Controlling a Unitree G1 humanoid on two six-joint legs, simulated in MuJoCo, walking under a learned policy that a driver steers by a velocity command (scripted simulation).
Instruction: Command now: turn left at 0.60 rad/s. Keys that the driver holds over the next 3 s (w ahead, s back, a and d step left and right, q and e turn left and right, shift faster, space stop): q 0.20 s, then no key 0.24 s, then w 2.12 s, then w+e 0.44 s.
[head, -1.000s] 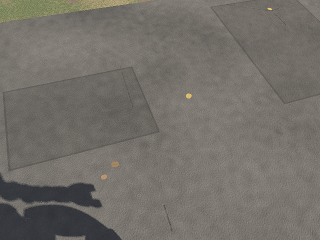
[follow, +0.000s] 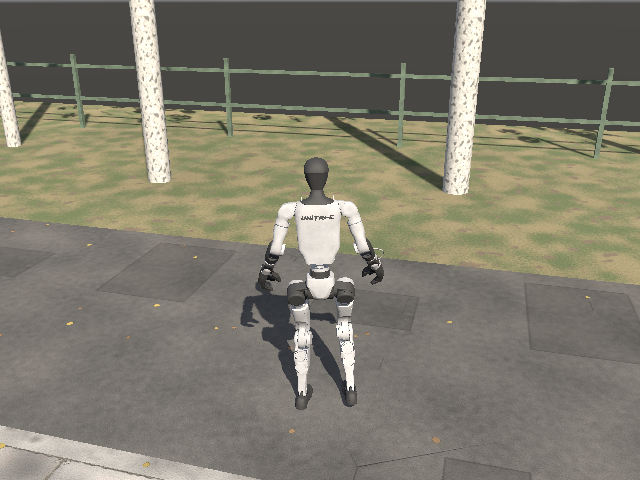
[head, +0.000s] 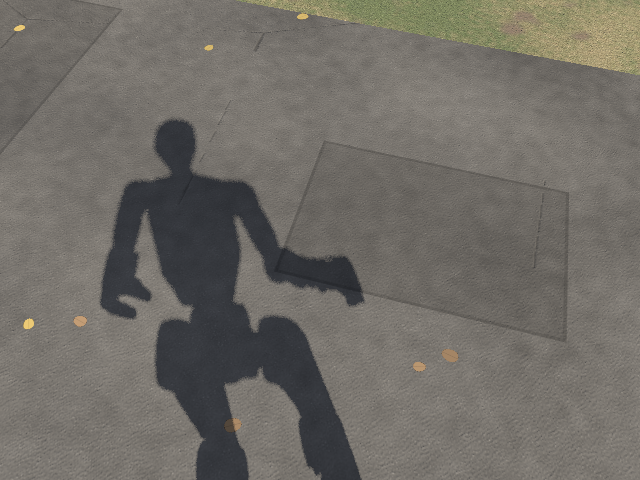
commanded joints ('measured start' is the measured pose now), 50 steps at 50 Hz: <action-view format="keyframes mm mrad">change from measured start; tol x32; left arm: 1 -19 95 25 -81 -6 -26 -9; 50 235 130 -2 -39 3 -98 -43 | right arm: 1 -28 -178 -54 -75 4 -6 2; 50 78 -102 -8 38 24 -120 18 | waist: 1 -5 171 -133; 7 -12 -305 -121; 26 -61 253 -138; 50 62 -84 -22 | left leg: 1 147 247 -335 -101 231 182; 5 70 163 -330 1 169 92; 7 -266 -74 -5 393 -455 -35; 11 -311 39 14 742 -258 -127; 25 443 317 -158 -131 120 54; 28 289 393 -351 -325 -448 210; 41 150 328 -93 -320 -142 159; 50 -492 171 67 696 -133 -12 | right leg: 1 13 20 1 -88 -22 -13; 8 328 -460 425 -479 528 -390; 19 353 -274 37 -422 583 -302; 26 -113 -37 -143 7 -249 -31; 29 -295 -95 -60 242 -136 -61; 44 233 -29 -133 -249 167 -121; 47 659 -406 678 -571 -265 -369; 50 464 -324 402 -583 -169 -304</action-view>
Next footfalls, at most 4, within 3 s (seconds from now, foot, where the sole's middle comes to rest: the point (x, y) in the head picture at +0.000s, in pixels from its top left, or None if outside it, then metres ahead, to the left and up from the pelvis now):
0.12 right None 0.06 -0.14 -0.78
0.48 left None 0.01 0.13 -0.78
0.90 right None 0.24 -0.08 -0.78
1.42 left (219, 438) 0.53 0.21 -0.78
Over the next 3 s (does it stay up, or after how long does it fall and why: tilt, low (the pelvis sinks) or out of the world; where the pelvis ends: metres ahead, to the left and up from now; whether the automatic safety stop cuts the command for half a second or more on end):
stays up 1.21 0.24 -0.01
